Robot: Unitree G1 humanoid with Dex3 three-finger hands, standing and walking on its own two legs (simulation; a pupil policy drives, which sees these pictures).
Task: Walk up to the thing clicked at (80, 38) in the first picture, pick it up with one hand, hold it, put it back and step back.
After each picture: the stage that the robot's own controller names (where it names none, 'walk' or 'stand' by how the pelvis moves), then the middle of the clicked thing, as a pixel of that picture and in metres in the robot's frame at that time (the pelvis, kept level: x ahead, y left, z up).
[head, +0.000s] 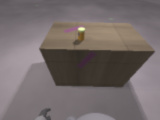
stand; (81, 34) +0.81 +0.15 +0.07
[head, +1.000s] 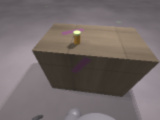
walk; (77, 37) +0.72 +0.22 +0.09
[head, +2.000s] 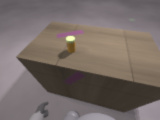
stand; (71, 44) +0.54 +0.20 +0.10
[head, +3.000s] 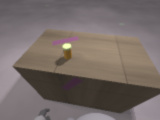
stand; (67, 51) +0.52 +0.22 +0.07
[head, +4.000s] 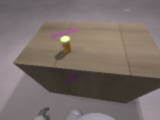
stand; (66, 44) +0.54 +0.24 +0.08
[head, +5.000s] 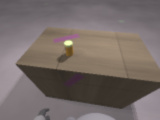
stand; (69, 48) +0.55 +0.22 +0.07
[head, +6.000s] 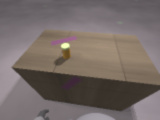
stand; (66, 51) +0.52 +0.24 +0.07
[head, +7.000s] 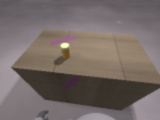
stand; (65, 51) +0.53 +0.24 +0.07
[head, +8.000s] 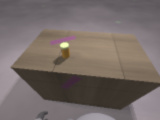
rise first; (65, 50) +0.53 +0.24 +0.07
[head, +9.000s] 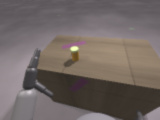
rise first; (75, 54) +0.54 +0.21 +0.07
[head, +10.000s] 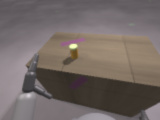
go down; (74, 51) +0.54 +0.22 +0.07
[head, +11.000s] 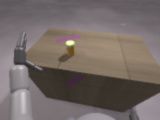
go down; (70, 48) +0.55 +0.21 +0.09
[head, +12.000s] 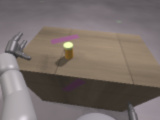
go down; (68, 51) +0.51 +0.19 +0.09
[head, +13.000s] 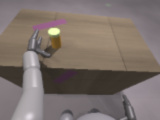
close in; (55, 38) +0.53 +0.21 +0.12
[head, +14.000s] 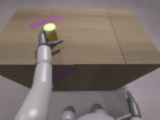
close; (52, 35) +0.55 +0.22 +0.13
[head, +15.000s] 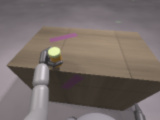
lift; (55, 57) +0.38 +0.24 +0.15
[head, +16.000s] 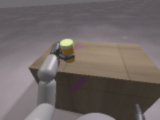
lift; (68, 51) +0.32 +0.16 +0.29
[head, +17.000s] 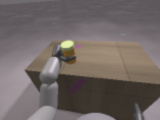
hold; (69, 52) +0.33 +0.14 +0.27
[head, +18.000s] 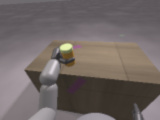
hold; (68, 55) +0.33 +0.16 +0.26
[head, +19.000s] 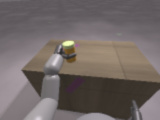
crouch; (69, 52) +0.38 +0.15 +0.25
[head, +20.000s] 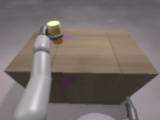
lower; (56, 33) +0.49 +0.20 +0.27
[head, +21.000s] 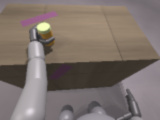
lower; (46, 35) +0.54 +0.21 +0.14
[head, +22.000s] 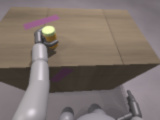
lower; (50, 37) +0.53 +0.21 +0.13
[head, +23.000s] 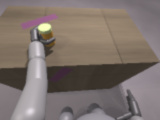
lower; (47, 35) +0.54 +0.22 +0.14
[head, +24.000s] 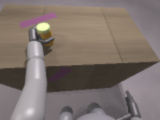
lower; (46, 35) +0.54 +0.22 +0.13
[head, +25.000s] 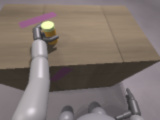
open; (50, 33) +0.55 +0.19 +0.13
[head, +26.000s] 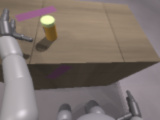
rise; (50, 29) +0.56 +0.20 +0.14
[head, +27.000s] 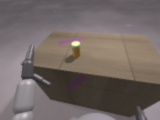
sink last; (76, 49) +0.55 +0.19 +0.11
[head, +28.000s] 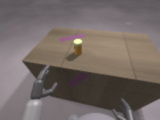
stand; (78, 47) +0.56 +0.18 +0.10
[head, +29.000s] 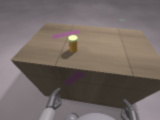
stand; (73, 44) +0.55 +0.18 +0.12
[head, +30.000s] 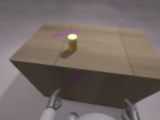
stand; (72, 43) +0.55 +0.18 +0.13
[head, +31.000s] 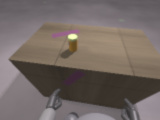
stand; (73, 43) +0.55 +0.18 +0.13
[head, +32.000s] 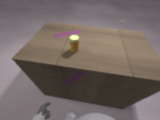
stand; (74, 43) +0.55 +0.18 +0.12
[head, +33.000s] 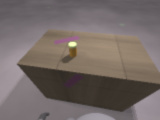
walk; (72, 49) +0.56 +0.19 +0.07
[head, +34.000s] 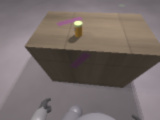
walk; (78, 29) +0.70 +0.19 +0.08
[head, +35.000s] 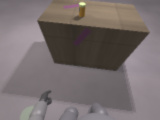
walk; (82, 10) +1.01 +0.19 +0.10
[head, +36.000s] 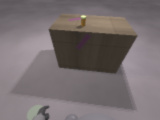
stand; (83, 21) +1.16 +0.20 +0.09
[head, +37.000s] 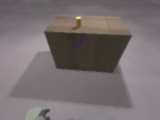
stand; (78, 22) +1.15 +0.24 +0.07
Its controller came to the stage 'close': yes
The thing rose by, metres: 0.21
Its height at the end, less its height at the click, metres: +0.00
